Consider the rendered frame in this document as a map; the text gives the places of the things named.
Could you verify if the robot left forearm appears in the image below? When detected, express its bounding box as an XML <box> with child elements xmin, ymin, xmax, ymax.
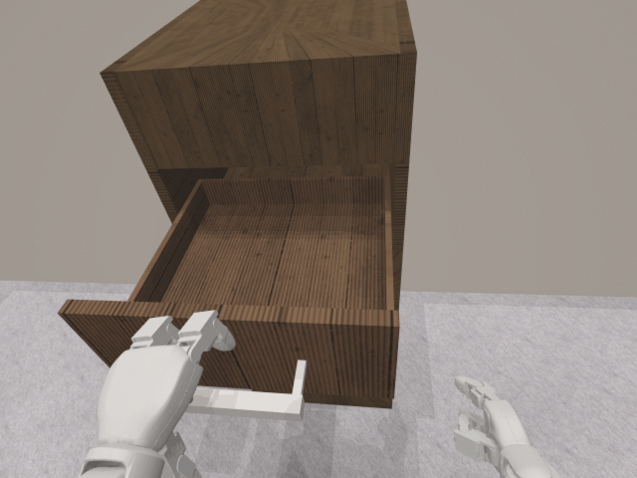
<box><xmin>78</xmin><ymin>443</ymin><xmax>165</xmax><ymax>478</ymax></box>

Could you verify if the handle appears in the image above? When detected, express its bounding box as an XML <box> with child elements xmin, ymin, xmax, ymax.
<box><xmin>185</xmin><ymin>359</ymin><xmax>307</xmax><ymax>421</ymax></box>

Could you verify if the robot right forearm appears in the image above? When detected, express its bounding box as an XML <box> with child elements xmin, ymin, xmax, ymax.
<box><xmin>499</xmin><ymin>444</ymin><xmax>563</xmax><ymax>478</ymax></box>

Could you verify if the right robot hand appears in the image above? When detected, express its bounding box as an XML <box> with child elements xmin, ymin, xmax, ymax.
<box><xmin>454</xmin><ymin>375</ymin><xmax>532</xmax><ymax>473</ymax></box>

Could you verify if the left robot hand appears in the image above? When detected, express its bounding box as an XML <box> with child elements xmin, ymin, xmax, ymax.
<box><xmin>98</xmin><ymin>310</ymin><xmax>236</xmax><ymax>478</ymax></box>

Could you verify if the cabinet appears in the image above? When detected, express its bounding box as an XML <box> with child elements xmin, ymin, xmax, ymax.
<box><xmin>100</xmin><ymin>0</ymin><xmax>417</xmax><ymax>409</ymax></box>

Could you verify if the drawer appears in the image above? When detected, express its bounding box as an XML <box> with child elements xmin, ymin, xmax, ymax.
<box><xmin>58</xmin><ymin>175</ymin><xmax>400</xmax><ymax>399</ymax></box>

